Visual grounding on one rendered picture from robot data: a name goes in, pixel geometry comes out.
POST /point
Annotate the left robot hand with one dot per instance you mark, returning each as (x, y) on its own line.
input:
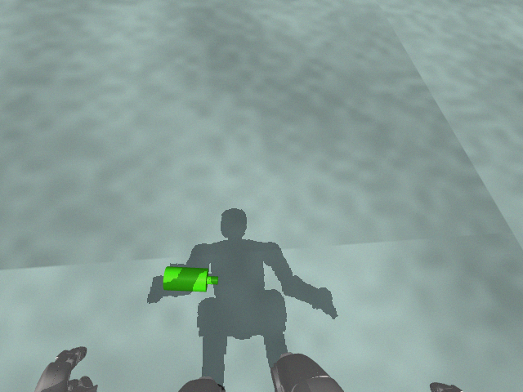
(55, 377)

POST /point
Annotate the bottle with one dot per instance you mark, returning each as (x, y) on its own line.
(187, 279)

